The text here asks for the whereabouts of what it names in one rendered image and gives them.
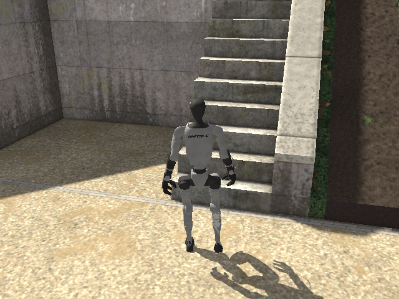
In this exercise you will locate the robot right foot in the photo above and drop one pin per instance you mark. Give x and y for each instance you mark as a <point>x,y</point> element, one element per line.
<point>218,248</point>

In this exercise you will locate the robot right forearm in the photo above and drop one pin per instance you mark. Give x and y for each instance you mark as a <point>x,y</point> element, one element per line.
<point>229,164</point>

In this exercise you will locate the robot left upper arm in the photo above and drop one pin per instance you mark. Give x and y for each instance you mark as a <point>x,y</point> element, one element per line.
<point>175,144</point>

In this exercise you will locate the robot left foot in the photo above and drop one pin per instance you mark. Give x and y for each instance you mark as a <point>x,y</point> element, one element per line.
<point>189,247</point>

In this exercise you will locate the robot right hand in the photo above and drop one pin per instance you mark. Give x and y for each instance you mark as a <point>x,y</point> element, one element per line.
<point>228,176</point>

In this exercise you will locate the robot foot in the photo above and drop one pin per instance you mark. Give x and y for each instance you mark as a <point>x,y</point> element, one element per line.
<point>189,247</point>
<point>218,248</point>

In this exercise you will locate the robot left hand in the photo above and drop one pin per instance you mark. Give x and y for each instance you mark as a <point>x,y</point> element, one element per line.
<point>165,186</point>

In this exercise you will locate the robot right upper arm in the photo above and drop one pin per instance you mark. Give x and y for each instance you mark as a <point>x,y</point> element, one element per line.
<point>218,131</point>

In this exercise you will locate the robot left forearm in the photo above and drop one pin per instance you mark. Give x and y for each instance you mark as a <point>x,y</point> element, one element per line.
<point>169,168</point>

